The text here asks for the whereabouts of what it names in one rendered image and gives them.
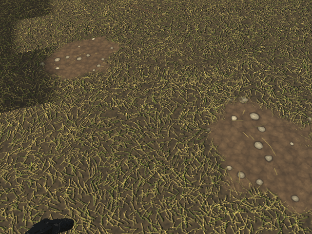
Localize left robot hand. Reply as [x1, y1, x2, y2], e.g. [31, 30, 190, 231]
[24, 218, 74, 234]

